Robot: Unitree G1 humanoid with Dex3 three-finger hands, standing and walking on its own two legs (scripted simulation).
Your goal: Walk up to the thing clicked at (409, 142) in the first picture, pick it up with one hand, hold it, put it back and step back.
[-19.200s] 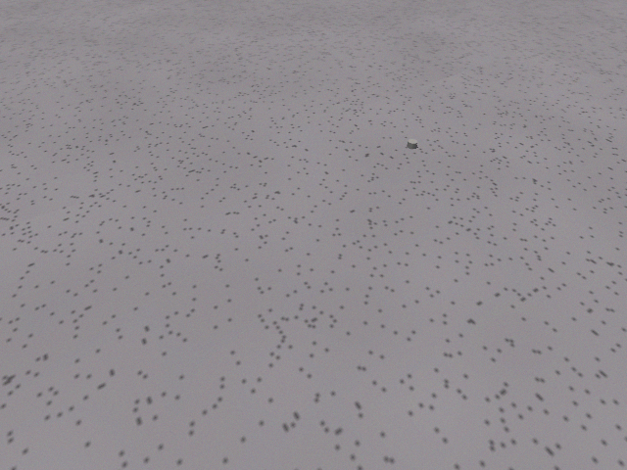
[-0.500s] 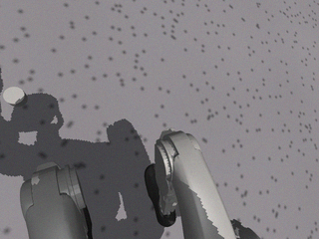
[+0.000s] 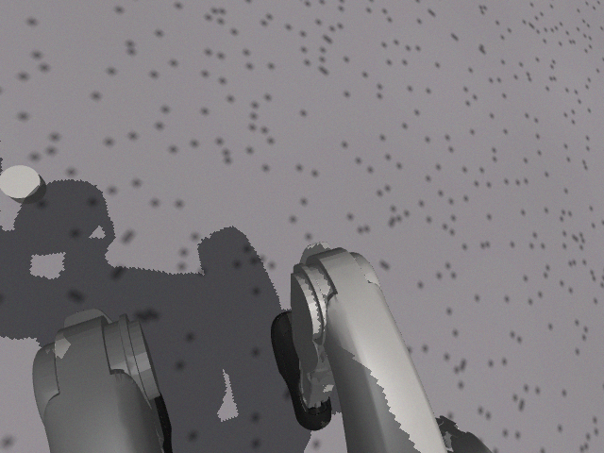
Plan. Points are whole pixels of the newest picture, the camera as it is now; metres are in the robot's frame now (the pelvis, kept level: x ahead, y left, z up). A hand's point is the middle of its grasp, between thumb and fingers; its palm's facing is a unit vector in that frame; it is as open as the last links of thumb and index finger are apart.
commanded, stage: rise first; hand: left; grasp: from above
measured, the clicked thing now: (23, 185) +0.53 +0.26 -0.30
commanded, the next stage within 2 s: none
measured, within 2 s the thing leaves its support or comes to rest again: neither
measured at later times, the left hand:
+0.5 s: hand out of the picture +0.49 +0.30 -0.18, palm faces -0.42 -0.09 -0.90, open 12.9 cm
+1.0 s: hand out of the picture +0.49 +0.30 -0.18, palm faces -0.43 -0.09 -0.90, open 12.8 cm
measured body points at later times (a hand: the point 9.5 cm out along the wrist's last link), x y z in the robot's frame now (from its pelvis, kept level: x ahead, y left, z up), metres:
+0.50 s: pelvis +0.00 +0.00 +0.00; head +0.26 +0.09 +0.36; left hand +0.51 +0.30 -0.13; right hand +0.03 -0.27 -0.07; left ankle +0.07 +0.12 -0.29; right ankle +0.12 -0.13 -0.29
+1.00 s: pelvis +0.00 +0.00 +0.00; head +0.26 +0.09 +0.36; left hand +0.51 +0.30 -0.13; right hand +0.03 -0.27 -0.08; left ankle +0.07 +0.12 -0.29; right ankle +0.12 -0.13 -0.29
